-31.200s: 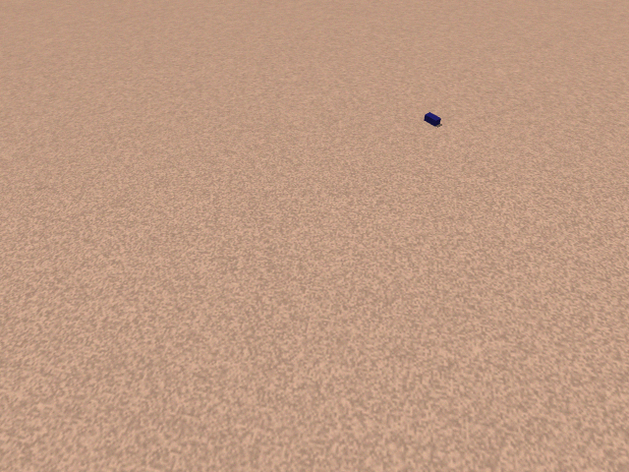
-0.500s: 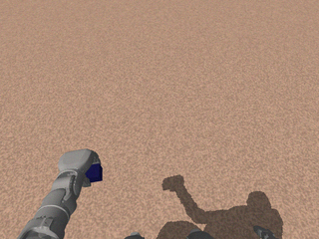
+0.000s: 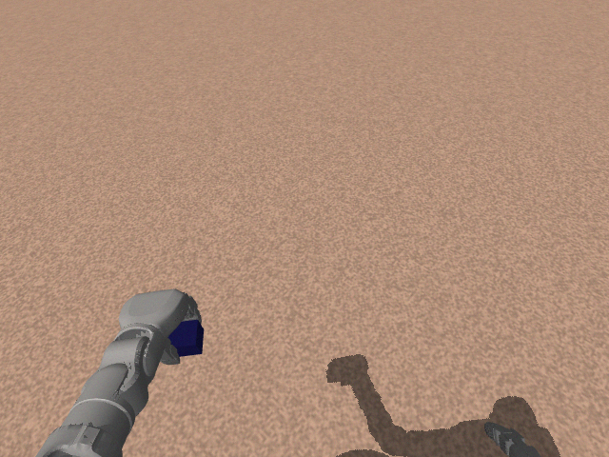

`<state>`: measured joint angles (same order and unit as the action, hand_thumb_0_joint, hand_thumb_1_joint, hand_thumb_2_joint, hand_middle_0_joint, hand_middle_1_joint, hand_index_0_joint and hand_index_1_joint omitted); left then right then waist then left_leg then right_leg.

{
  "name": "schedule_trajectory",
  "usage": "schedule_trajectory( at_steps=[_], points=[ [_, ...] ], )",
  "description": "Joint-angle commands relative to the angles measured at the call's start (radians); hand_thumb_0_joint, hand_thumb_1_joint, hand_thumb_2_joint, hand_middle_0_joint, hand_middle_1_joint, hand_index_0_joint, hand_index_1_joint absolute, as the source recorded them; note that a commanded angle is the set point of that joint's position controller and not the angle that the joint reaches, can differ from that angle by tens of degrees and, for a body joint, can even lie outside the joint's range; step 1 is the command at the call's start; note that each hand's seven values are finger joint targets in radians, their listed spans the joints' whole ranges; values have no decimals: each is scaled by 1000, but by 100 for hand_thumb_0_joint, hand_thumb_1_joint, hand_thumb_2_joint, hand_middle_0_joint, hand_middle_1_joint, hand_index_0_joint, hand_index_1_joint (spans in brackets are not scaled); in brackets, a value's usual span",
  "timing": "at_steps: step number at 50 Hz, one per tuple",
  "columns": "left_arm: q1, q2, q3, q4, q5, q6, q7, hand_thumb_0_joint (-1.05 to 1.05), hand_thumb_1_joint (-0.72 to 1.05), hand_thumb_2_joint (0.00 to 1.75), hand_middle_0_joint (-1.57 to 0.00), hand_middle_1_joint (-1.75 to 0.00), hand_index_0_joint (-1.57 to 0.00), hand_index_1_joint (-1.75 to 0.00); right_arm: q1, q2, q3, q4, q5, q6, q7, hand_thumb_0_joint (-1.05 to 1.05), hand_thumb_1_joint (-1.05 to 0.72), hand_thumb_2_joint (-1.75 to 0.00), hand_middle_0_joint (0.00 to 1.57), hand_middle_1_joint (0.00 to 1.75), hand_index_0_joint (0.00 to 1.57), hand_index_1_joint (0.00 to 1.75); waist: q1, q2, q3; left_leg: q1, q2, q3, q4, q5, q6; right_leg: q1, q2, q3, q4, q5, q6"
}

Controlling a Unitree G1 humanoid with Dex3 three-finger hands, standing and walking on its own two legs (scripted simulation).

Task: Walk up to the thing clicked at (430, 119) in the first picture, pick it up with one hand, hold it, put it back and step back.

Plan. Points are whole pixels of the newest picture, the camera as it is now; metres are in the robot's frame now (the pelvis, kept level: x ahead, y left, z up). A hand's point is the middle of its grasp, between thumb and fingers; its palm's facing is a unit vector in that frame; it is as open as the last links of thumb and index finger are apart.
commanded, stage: hold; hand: left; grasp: from above
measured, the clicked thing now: (173, 340) +0.33 +0.23 -0.08
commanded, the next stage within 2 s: crouch in 1.50 s
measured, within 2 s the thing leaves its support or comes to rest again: neither
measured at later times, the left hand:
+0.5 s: hand (162, 353) +0.28 +0.22 -0.03, palm faces -0.45 -0.04 -0.89, open 7.0 cm
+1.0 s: hand (164, 352) +0.28 +0.21 -0.02, palm faces -0.44 -0.05 -0.90, open 7.0 cm
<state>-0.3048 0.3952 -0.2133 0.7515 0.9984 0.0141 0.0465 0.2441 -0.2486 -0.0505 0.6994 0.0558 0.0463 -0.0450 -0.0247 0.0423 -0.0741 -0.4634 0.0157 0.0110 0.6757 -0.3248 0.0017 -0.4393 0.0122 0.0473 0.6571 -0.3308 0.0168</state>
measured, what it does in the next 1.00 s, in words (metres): stands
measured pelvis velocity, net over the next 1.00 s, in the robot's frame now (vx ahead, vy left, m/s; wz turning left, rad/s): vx -0.02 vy -0.01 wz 0.00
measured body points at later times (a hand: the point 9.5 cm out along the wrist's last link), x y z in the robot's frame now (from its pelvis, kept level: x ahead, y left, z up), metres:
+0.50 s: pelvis -0.01 +0.00 +0.01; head +0.00 -0.03 +0.46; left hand +0.30 +0.22 +0.02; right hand +0.12 -0.26 -0.11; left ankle +0.01 +0.12 -0.72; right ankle +0.00 -0.13 -0.72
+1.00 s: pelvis -0.02 -0.01 +0.02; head -0.01 -0.03 +0.46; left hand +0.30 +0.21 +0.03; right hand +0.13 -0.26 -0.10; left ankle +0.01 +0.12 -0.72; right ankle +0.00 -0.13 -0.72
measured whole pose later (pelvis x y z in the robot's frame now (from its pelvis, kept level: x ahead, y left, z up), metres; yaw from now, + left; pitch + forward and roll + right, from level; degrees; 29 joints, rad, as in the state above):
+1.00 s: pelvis -0.02 -0.01 +0.02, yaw +0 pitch +1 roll +0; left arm -0.24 0.40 -0.24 0.61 0.98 0.01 -0.04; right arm 0.18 -0.25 -0.02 0.67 0.07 0.06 -0.06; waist 0.01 0.06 -0.01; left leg -0.29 0.02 0.02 0.50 -0.22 -0.01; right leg -0.28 0.01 0.05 0.51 -0.25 0.01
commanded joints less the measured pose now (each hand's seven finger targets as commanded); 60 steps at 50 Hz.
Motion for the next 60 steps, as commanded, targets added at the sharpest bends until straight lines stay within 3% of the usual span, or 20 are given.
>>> schedule_trajectory(
  at_steps=[1,5,13,16,19,23,26,30,32,34,37,39,41,46,49,51,54,56,58,60],
  points=[
    [-303,200,82,-195,-1,-2,26,0,80,24,-116,-19,-118,-17,-33,-145,-40,-124,3,-34,-9,0,-89,-90,20,30,20,30,-3,-21,-252,191,-28,8,-89,319,12,95,33,-21,-94,297,-25],
    [-303,211,85,-218,-2,-5,15,0,78,24,-114,-20,-116,-19,-47,-147,-39,-130,4,-30,-11,0,-89,-90,20,30,20,30,5,-5,-252,223,-26,13,-106,330,12,115,33,-23,-111,298,-25],
    [-287,195,71,-225,-9,0,-1,0,80,22,-115,-22,-117,-20,-75,-138,-25,-149,7,-28,-12,0,-89,-90,20,30,20,30,7,-26,-194,214,-30,16,-148,242,16,120,27,-18,-156,225,-23],
    [-270,207,87,-228,-14,-5,-9,0,79,23,-114,-22,-116,-20,-87,-139,-24,-156,8,-29,-14,0,-89,-90,20,30,20,30,14,-18,-187,223,-26,13,-171,211,13,130,29,-20,-167,187,-27],
    [-290,200,72,-252,-9,-9,-12,0,79,22,-115,-22,-117,-19,-97,-138,-22,-157,10,-31,-16,0,-90,-90,20,30,20,30,11,-18,-193,242,-23,9,-181,221,11,133,31,-21,-169,192,-28],
    [-290,216,93,-268,-17,-11,-5,0,80,25,-115,-22,-117,-20,-105,-135,-21,-153,9,-33,-19,0,-89,-90,20,30,20,30,15,-20,-196,256,-27,15,-184,218,13,145,27,-17,-186,191,-24],
    [-295,203,74,-275,-21,-12,-10,0,82,22,-116,-24,-119,-21,-117,-135,-17,-156,11,-36,-21,0,-90,-90,20,30,20,30,11,-31,-180,254,-27,15,-188,206,14,135,25,-15,-196,182,-21],
    [-270,214,91,-278,-21,-9,-14,0,81,23,-115,-24,-117,-22,-132,-130,-16,-158,12,-36,-22,0,-89,-90,20,30,20,30,26,-29,-184,266,-32,22,-203,201,15,157,22,-14,-209,173,-21],
    [-291,205,77,-298,-21,-10,-19,0,81,21,-115,-22,-118,-20,-132,-131,-14,-158,11,-35,-24,0,-89,-90,20,30,20,30,13,-39,-185,275,-32,23,-200,206,18,152,21,-12,-214,184,-17],
    [-274,221,95,-296,-27,-12,-22,0,81,22,-115,-23,-118,-21,-139,-129,-12,-156,14,-36,-25,0,-90,-90,20,30,20,30,24,-23,-172,273,-31,24,-211,193,14,159,21,-13,-219,166,-21],
    [-252,201,73,-297,-19,-11,-31,0,82,21,-116,-23,-118,-20,-148,-127,-9,-167,16,-36,-25,0,-90,-90,20,30,20,30,25,-47,-158,273,-31,21,-218,190,17,163,21,-14,-228,160,-20],
    [-250,216,95,-310,-31,-10,-32,0,81,21,-114,-25,-118,-22,-157,-126,-8,-170,17,-35,-26,0,-90,-90,20,30,20,30,33,-31,-158,273,-33,23,-226,179,15,166,21,-14,-234,145,-21],
    [-235,206,87,-317,-25,-5,-35,0,79,19,-113,-22,-116,-19,-163,-125,-8,-174,17,-34,-25,0,-90,-90,20,30,20,30,32,-37,-150,281,-32,23,-231,176,15,172,20,-14,-238,142,-21],
    [-300,211,77,-345,-20,-9,-41,0,76,19,-112,-21,-114,-18,-149,-127,-8,-165,17,-31,-27,0,-90,-90,20,30,20,30,17,-35,-179,312,-29,24,-230,225,17,180,22,-14,-230,198,-20],
    [-249,214,101,-314,-25,-4,-35,0,75,20,-110,-23,-113,-20,-157,-124,-7,-163,18,-32,-26,0,-90,-90,20,30,20,30,37,-30,-164,301,-32,26,-235,216,14,186,21,-16,-239,180,-21],
    [-241,182,66,-303,-17,1,-39,0,76,19,-111,-22,-114,-19,-158,-123,-8,-165,17,-31,-26,0,-90,-90,20,30,20,30,23,-35,-163,308,-30,24,-231,234,14,176,23,-17,-235,200,-21],
    [-246,221,103,-322,-22,-2,-40,0,76,20,-112,-22,-114,-20,-156,-122,-9,-165,18,-29,-26,0,-90,-90,20,30,20,30,33,-26,-172,309,-33,28,-232,237,15,190,20,-15,-240,205,-20],
    [-264,198,73,-335,-19,-5,-46,0,78,21,-114,-21,-116,-19,-154,-122,-9,-165,17,-29,-26,0,-90,-90,20,30,20,30,21,-43,-182,322,-32,27,-230,253,18,195,21,-15,-239,226,-17],
    [-255,222,99,-325,-21,-6,-44,0,79,21,-115,-21,-117,-19,-155,-123,-9,-168,20,-26,-28,0,-90,-90,20,30,20,30,32,-24,-171,319,-34,29,-234,261,17,194,19,-13,-243,234,-19],
    [-258,184,64,-336,-25,-10,-44,0,77,21,-112,-23,-115,-20,-155,-120,-9,-168,20,-24,-28,0,-90,-90,20,30,20,30,21,-35,-169,324,-32,26,-239,255,17,188,21,-17,-241,227,-21]
  ],
)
